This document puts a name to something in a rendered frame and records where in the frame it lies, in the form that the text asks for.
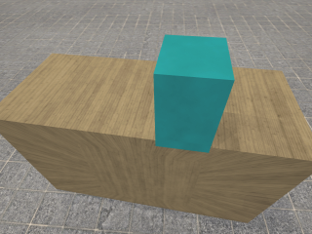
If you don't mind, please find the pedestal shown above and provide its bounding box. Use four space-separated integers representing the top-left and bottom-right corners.
0 53 312 223

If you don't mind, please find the carton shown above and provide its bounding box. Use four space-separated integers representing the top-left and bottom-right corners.
153 34 235 153

